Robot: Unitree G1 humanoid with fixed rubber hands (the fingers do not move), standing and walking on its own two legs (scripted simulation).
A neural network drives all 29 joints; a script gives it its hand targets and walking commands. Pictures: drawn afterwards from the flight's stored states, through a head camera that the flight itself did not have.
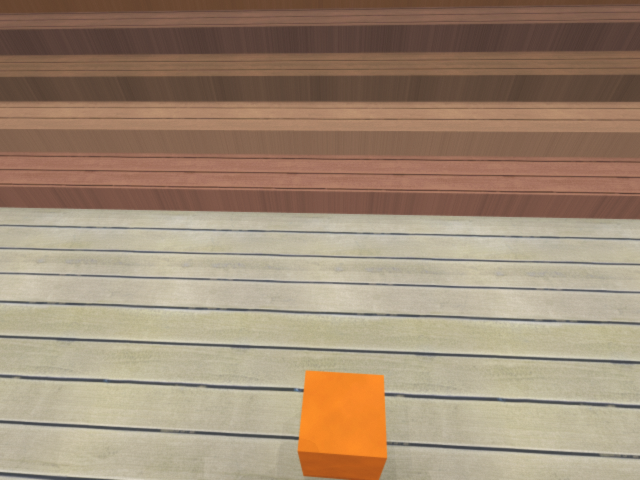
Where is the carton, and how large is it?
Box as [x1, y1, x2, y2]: [298, 370, 386, 479]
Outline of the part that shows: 306,370 298,442 298,454 303,475 345,479 378,479 386,459 383,375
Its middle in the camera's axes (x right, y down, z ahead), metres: +0.07 +0.50 +1.06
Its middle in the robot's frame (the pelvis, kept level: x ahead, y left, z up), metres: +0.41 -0.02 -0.65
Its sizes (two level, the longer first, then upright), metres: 0.210 0.200 0.250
